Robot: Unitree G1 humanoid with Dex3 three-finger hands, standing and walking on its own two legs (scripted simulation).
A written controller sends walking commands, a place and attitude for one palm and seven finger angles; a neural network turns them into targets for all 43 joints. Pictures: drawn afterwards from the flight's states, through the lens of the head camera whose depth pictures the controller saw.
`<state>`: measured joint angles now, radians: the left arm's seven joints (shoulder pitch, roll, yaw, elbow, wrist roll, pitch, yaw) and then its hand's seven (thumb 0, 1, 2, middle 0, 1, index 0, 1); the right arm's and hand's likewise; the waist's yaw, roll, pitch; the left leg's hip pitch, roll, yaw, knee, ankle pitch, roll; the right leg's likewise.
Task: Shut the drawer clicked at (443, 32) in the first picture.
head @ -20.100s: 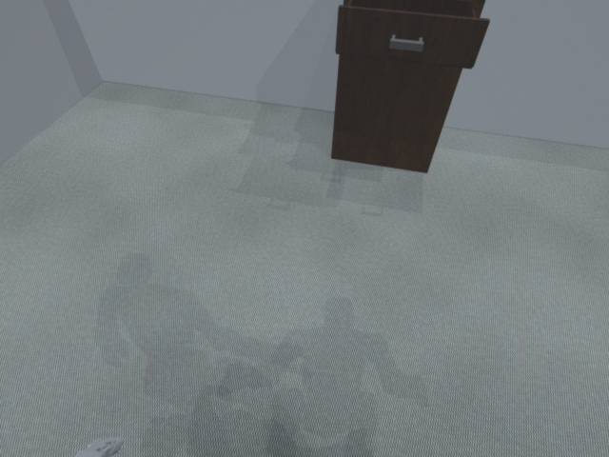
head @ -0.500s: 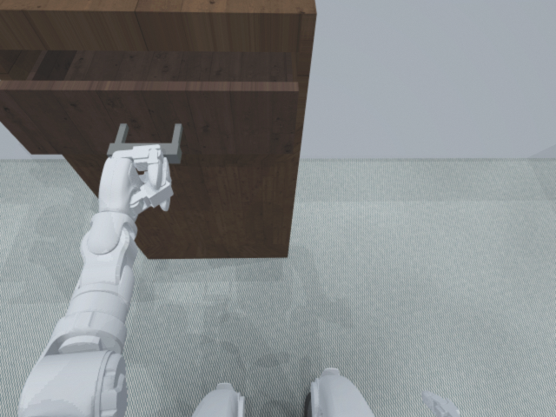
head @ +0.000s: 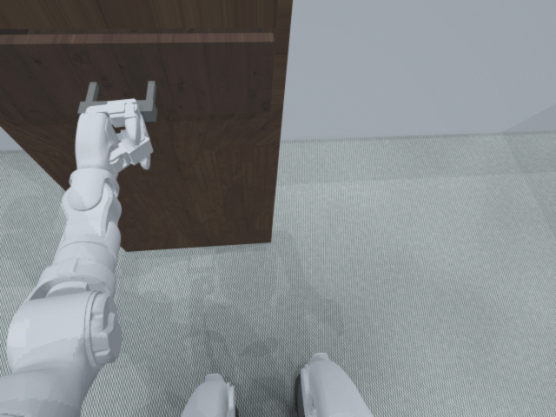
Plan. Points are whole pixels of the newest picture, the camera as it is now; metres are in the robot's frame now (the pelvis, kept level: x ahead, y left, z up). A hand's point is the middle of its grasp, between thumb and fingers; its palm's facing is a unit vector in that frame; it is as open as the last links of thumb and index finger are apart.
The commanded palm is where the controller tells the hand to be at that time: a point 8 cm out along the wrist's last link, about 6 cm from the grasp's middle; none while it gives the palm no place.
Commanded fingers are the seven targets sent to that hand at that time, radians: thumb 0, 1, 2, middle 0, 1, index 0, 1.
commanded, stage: push the drawer shut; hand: left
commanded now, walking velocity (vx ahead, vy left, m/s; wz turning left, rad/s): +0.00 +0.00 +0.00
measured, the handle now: (121, 100) +0.57 +0.20 +0.06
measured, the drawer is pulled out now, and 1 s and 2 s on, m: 0.02 0.00 0.00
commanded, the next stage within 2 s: pull the fist back off the drawer in 0.52 s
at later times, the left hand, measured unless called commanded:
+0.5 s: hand (135, 126) +0.52 +0.17 +0.06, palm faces -0.01 -1.00 -0.06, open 2.9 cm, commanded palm +0.55 +0.21 +0.07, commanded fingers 0.00 0.90 0.90 -1.40 -1.60 -1.40 -1.60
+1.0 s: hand (133, 125) +0.52 +0.18 +0.06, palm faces -0.01 -1.00 -0.05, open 3.0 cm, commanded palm +0.51 +0.20 +0.07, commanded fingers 0.00 0.90 0.90 -1.40 -1.60 -1.40 -1.60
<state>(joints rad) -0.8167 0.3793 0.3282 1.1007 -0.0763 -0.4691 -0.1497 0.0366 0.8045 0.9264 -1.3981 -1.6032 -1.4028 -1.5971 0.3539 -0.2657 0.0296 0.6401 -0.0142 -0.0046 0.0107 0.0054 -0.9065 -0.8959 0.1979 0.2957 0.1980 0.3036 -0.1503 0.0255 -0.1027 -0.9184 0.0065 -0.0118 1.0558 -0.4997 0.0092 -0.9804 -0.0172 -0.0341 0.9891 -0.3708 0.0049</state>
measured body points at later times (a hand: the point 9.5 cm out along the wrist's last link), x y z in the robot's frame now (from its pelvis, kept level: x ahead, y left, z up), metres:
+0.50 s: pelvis -0.01 +0.00 -0.01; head +0.14 +0.02 +0.41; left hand +0.52 +0.23 +0.06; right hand -0.01 -0.26 -0.12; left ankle +0.00 +0.11 -0.67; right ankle +0.05 -0.13 -0.67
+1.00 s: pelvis -0.02 +0.02 -0.01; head +0.13 +0.05 +0.41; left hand +0.52 +0.23 +0.06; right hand -0.03 -0.24 -0.12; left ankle +0.00 +0.11 -0.67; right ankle +0.05 -0.13 -0.67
